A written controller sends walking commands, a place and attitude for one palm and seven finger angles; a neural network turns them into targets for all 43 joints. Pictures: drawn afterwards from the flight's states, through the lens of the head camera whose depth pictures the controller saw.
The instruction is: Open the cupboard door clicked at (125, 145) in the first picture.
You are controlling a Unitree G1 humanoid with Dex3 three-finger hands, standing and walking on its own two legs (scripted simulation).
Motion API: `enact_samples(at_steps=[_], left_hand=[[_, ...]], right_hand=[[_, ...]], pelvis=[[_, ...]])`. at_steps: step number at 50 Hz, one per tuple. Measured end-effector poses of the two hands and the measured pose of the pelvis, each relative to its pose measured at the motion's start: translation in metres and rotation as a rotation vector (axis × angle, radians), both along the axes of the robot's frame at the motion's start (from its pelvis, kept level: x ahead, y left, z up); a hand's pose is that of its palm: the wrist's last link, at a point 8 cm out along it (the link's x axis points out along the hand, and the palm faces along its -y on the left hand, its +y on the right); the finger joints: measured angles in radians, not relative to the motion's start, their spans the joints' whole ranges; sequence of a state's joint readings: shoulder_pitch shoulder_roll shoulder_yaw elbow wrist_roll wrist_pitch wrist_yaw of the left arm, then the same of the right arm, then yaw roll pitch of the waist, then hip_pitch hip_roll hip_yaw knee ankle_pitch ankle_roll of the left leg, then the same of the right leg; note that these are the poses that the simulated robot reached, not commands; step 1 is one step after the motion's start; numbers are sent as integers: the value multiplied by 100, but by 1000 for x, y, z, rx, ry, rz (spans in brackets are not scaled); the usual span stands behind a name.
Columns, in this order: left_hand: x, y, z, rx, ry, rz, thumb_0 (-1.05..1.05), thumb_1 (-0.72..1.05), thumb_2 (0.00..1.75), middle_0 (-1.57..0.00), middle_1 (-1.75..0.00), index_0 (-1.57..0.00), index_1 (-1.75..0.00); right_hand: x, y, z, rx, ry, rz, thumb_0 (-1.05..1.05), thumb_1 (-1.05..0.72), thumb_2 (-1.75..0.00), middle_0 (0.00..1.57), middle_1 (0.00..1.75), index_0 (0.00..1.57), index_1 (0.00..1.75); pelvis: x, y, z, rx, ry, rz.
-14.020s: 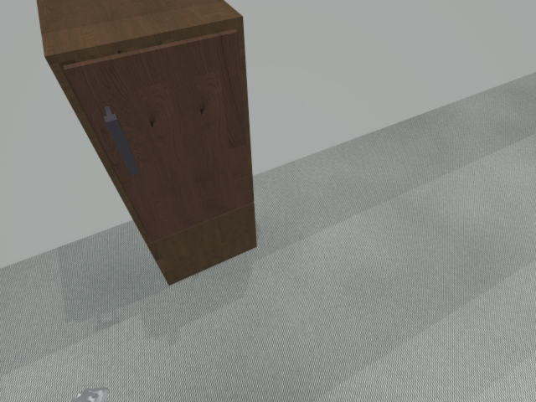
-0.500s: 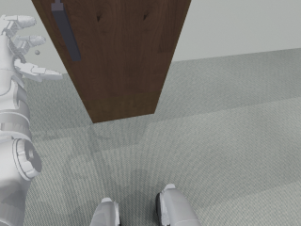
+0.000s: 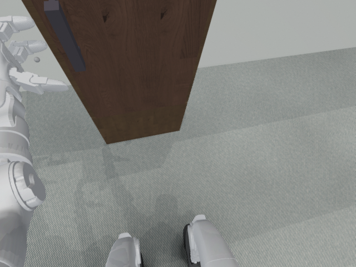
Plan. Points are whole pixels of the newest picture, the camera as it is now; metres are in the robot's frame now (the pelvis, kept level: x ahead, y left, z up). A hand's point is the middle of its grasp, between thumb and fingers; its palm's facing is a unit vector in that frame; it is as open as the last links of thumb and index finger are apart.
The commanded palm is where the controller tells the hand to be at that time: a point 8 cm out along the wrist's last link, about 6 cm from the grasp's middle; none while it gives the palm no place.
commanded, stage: slide the fingers in behind the handle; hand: left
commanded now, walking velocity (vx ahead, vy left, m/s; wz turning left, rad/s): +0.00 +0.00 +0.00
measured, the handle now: (67, 33) +0.59 +0.17 +0.08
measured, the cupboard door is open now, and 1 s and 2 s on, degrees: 0 0 0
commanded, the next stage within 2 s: close the thumb around the handle in 1.62 s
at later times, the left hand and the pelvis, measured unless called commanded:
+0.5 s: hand (53, 59) +0.53 +0.20 +0.07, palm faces +0.10 -1.00 -0.01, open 14.0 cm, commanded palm +0.51 +0.24 +0.07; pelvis +0.00 +0.00 +0.00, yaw +1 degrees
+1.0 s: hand (70, 57) +0.54 +0.17 +0.07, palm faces +0.10 -0.99 -0.02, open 14.0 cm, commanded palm +0.51 +0.21 +0.07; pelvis +0.00 +0.00 +0.00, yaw +1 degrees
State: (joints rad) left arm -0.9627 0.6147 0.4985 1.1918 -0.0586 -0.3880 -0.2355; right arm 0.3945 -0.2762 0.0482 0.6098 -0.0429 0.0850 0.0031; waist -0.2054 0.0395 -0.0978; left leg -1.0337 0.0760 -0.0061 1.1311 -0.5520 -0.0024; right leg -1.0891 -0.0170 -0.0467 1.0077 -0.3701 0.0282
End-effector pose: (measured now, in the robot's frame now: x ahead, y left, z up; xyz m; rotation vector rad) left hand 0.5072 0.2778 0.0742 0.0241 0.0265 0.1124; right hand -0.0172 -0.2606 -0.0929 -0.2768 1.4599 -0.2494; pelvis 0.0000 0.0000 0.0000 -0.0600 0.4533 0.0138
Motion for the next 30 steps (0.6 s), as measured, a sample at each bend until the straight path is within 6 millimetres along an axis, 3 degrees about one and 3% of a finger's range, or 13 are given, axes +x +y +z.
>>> enact_samples(at_steps=[10,19,30], left_hand=[[-6,-1,1,-6,-9,-4,-1,-50,30,-30,-120,-30,-120],[-4,-17,-1,-14,-15,-16,-1,-50,30,-29,-120,-30,-120],[3,-37,-1,-3,-17,-10,-1,-50,30,-30,-120,-30,-120]], right_hand=[[11,-2,2,-3,-23,15,0,-91,-90,21,30,20,30],[19,-2,0,-2,-46,34,0,-91,-90,21,30,20,30],[11,4,-5,24,-43,16,0,-91,-90,21,30,20,30]], pelvis=[[2,0,2,0,-9,6],[2,1,1,1,-10,13],[0,0,0,7,-6,6]])
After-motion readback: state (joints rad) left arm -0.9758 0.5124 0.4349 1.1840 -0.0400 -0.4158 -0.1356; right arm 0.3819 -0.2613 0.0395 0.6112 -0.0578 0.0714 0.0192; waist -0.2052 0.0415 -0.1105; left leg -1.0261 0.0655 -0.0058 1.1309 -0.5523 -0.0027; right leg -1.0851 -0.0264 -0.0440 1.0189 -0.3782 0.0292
